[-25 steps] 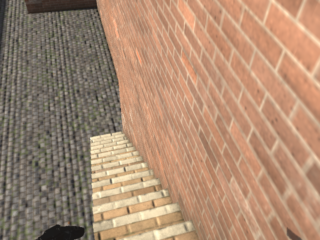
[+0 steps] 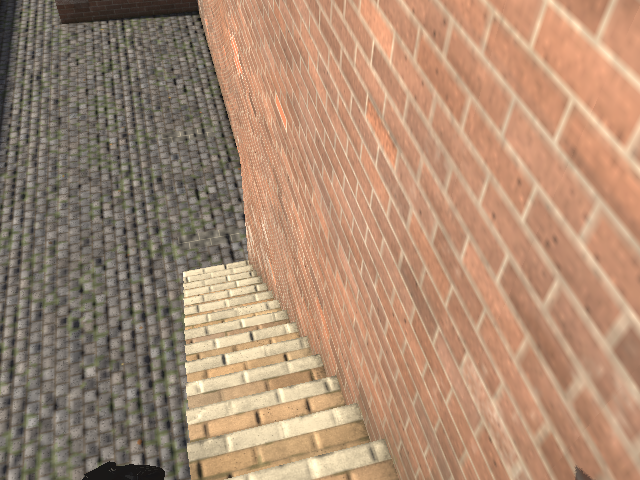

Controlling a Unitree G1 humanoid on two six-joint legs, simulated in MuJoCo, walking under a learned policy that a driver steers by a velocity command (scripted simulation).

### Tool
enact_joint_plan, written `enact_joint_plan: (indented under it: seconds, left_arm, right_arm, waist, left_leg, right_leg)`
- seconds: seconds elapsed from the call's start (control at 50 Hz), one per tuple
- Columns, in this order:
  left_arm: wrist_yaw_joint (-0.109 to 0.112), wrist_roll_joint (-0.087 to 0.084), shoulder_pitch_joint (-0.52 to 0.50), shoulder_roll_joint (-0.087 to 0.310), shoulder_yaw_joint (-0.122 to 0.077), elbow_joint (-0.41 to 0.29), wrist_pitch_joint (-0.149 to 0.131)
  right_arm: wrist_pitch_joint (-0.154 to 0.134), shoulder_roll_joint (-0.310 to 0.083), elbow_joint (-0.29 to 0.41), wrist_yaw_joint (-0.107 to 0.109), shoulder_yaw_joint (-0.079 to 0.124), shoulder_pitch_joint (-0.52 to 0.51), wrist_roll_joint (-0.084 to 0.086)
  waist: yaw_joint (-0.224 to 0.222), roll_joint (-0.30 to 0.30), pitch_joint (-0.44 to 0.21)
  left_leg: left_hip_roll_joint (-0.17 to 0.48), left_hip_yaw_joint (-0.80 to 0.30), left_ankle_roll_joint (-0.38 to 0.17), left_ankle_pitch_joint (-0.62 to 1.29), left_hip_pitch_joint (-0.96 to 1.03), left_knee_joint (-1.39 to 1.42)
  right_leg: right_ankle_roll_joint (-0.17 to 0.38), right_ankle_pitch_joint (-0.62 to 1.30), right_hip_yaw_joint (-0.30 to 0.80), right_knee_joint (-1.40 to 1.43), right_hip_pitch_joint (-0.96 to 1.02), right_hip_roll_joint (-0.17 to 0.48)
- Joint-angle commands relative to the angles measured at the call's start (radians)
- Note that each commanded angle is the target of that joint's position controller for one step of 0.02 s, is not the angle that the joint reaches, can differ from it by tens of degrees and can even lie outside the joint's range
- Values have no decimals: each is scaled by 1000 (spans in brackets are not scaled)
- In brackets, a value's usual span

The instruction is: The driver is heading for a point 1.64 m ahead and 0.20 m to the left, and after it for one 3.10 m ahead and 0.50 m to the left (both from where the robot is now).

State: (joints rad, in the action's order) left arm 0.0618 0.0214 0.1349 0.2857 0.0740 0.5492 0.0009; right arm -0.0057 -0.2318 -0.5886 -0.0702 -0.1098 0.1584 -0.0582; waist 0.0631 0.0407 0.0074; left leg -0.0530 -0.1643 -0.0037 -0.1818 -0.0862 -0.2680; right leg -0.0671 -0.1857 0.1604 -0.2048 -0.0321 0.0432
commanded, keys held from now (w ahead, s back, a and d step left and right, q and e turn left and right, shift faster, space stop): w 1.00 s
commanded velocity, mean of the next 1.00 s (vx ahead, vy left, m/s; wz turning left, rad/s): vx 0.50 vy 0.00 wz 0.00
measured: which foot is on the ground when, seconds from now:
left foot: down 0.00-1.00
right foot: down 0.00-1.00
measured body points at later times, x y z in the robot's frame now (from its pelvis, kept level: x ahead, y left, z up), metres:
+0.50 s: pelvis +0.01 +0.01 +0.00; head +0.03 +0.01 +0.45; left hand +0.23 +0.24 -0.07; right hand +0.18 -0.22 -0.08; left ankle -0.03 +0.13 -0.75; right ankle -0.04 -0.17 -0.75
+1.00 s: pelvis +0.00 +0.00 +0.00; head +0.01 +0.01 +0.45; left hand +0.20 +0.23 -0.08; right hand +0.17 -0.22 -0.08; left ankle -0.03 +0.13 -0.75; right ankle -0.04 -0.17 -0.75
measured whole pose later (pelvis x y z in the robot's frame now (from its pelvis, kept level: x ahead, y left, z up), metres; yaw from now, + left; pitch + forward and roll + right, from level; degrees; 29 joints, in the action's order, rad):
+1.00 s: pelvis +0.00 +0.00 +0.00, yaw -1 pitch +0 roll +0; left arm 0.07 0.02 0.17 0.30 0.08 0.56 0.01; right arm 0.00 -0.23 -0.60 -0.08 -0.11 0.17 -0.06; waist 0.05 0.03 0.00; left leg -0.06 -0.16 -0.01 -0.18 -0.07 -0.25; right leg -0.07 -0.18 0.16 -0.18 -0.02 0.05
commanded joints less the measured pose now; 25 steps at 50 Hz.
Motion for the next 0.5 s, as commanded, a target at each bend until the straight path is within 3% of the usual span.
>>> enact_joint_plan:
  seconds: [0.02,0.04,0.1,0.16,0.22,0.44,0.46,0.5]
  left_arm:
    - [-1,2,-72,93,-32,-92,-16]
    - [-3,-14,-68,100,-43,-83,-26]
    - [-9,-13,-60,113,-56,-68,-37]
    - [-6,-18,-42,109,-56,-60,-36]
    - [-5,-12,-48,114,-56,-60,-34]
    - [8,-14,-55,120,-41,-83,-25]
    - [12,4,-56,114,-29,-90,-15]
    - [16,4,-56,104,-18,-100,-8]
  right_arm:
    - [-19,-96,89,1,28,-58,2]
    - [-34,-108,88,8,36,-74,16]
    - [-52,-106,82,16,37,-68,31]
    - [-49,-106,77,13,39,-65,26]
    - [-49,-105,71,7,42,-67,27]
    - [-29,-114,60,-1,49,-61,10]
    - [-15,-103,59,-8,41,-43,-4]
    - [0,-110,60,-13,41,-45,-16]
  waist:
    - [-6,-46,-80]
    - [-6,-63,-76]
    - [-2,-42,-86]
    - [-5,-59,-83]
    - [-6,-38,-87]
    - [-5,-33,-103]
    - [-5,-19,-111]
    - [-10,-38,-110]
  left_leg:
    - [34,-46,8,229,155,-9]
    - [27,-31,4,212,157,-23]
    - [30,-35,6,245,172,-28]
    - [34,-28,-6,278,164,-25]
    - [32,-22,-7,335,167,-30]
    - [38,-27,3,438,199,-25]
    - [45,-40,8,486,207,-16]
    - [47,-38,8,504,208,-14]
  right_leg:
    - [42,203,-31,25,-124,-6]
    - [36,194,-24,40,-133,3]
    - [35,180,-34,24,-138,-1]
    - [34,217,-25,27,-121,6]
    - [32,251,-30,16,-108,5]
    - [20,300,-30,19,-92,11]
    - [25,319,-36,6,-80,4]
    - [25,347,-28,17,-68,9]
Keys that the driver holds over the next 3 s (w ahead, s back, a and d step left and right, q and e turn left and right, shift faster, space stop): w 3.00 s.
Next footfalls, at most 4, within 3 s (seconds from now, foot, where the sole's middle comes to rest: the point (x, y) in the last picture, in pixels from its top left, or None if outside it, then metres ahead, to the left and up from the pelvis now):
none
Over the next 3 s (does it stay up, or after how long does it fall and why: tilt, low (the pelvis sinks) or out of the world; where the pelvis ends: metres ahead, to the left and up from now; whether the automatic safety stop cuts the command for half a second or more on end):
stays up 0.00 0.01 0.00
